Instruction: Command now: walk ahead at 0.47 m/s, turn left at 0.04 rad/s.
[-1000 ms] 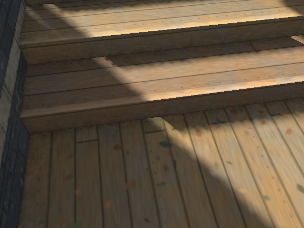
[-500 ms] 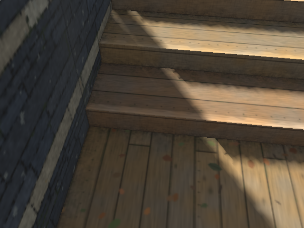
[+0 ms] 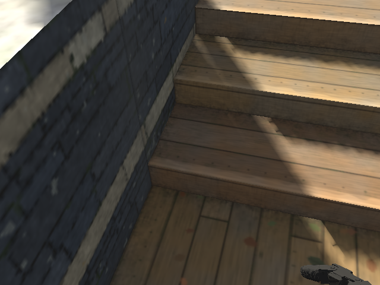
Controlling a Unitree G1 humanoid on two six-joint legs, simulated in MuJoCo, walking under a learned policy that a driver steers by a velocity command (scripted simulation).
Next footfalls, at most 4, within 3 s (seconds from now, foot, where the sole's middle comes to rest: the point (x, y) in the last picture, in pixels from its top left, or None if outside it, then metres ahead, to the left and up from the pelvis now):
0.02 left None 0.15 0.11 -0.76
0.54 right None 0.48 -0.12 -0.76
1.12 left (237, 227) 0.76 -0.04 -0.76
1.56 right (308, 165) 0.98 -0.31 -0.62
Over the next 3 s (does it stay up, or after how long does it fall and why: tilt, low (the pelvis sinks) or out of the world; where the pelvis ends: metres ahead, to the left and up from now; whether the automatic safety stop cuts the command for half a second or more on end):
stays up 1.14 -0.30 0.15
